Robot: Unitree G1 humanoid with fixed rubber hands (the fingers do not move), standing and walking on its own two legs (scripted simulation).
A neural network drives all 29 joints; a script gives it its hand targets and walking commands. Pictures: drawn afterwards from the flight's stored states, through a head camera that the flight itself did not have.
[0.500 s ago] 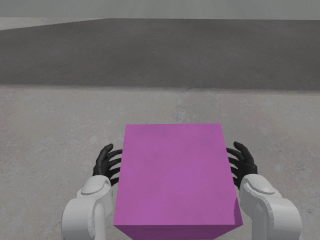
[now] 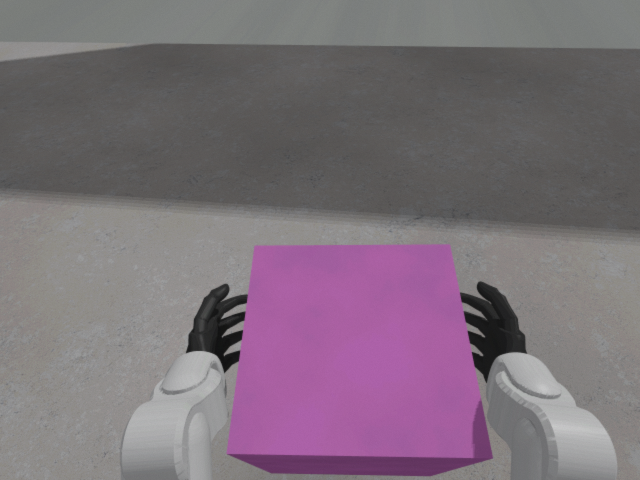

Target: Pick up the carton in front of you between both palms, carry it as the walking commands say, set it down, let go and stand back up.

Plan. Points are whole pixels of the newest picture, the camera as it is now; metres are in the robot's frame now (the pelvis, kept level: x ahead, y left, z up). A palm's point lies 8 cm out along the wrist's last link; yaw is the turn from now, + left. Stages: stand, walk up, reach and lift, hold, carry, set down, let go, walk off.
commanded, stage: carry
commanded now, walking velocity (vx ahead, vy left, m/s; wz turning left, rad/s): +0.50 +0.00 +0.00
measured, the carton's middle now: (350, 371) +0.25 +0.00 +0.03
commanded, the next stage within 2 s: none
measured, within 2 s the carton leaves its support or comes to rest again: neither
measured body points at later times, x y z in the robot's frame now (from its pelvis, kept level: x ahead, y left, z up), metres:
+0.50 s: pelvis +0.35 -0.01 -0.01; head +0.34 -0.01 +0.44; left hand +0.59 +0.14 +0.09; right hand +0.59 -0.16 +0.09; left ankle +0.17 +0.09 -0.73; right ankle +0.48 -0.11 -0.73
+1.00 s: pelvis +0.69 +0.01 -0.01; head +0.69 +0.01 +0.44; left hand +0.95 +0.15 +0.08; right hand +0.94 -0.15 +0.09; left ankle +0.82 +0.09 -0.74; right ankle +0.49 -0.11 -0.73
